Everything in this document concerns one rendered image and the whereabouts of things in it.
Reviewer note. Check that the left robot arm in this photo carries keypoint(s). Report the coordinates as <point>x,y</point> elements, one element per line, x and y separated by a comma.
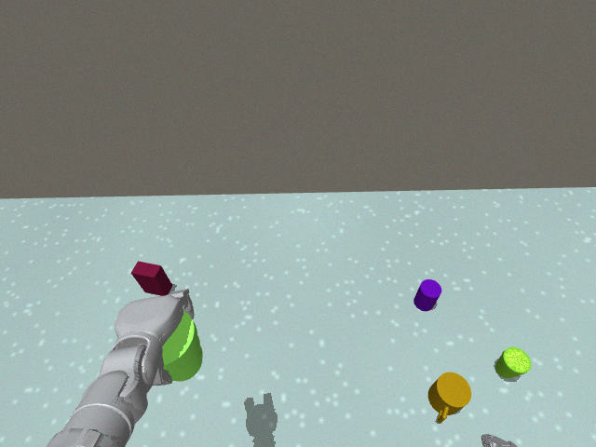
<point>112,404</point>

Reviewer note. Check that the left robot hand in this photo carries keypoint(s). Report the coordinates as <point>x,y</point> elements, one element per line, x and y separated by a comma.
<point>158,316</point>

